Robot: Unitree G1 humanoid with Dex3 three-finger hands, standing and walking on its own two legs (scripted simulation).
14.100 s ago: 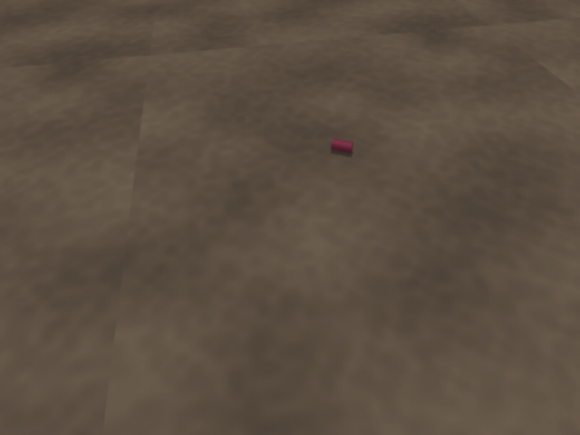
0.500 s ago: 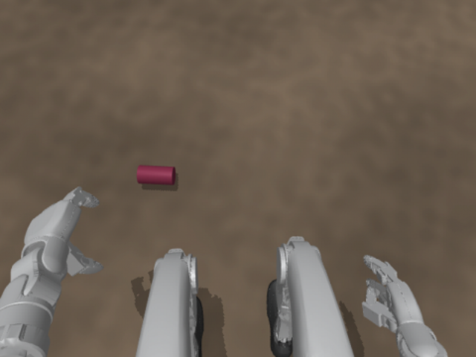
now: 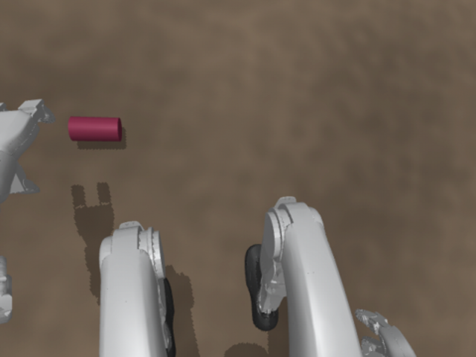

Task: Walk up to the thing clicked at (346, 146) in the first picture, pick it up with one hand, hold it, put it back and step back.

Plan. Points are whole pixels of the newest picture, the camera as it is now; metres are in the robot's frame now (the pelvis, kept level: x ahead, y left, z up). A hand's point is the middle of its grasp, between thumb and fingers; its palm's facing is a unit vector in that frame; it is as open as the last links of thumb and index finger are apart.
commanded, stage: rise first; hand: left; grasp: from above
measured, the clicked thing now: (96, 129) +0.58 +0.24 -0.36
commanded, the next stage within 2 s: none
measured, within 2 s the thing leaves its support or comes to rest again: neither
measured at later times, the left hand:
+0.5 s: hand (40, 144) +0.49 +0.30 -0.20, palm faces -0.50 +0.01 -0.87, open 13.2 cm
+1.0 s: hand (47, 140) +0.50 +0.30 -0.23, palm faces -0.50 +0.00 -0.87, open 13.1 cm
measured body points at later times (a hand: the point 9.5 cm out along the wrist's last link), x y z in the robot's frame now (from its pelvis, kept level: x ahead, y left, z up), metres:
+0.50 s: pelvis +0.00 +0.00 -0.04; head +0.26 +0.06 +0.33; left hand +0.51 +0.29 -0.15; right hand +0.03 -0.29 -0.13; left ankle +0.08 +0.11 -0.35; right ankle +0.12 -0.14 -0.35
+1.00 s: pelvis +0.01 +0.00 -0.05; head +0.28 +0.07 +0.30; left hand +0.53 +0.29 -0.18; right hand +0.03 -0.28 -0.14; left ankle +0.08 +0.11 -0.35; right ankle +0.12 -0.14 -0.35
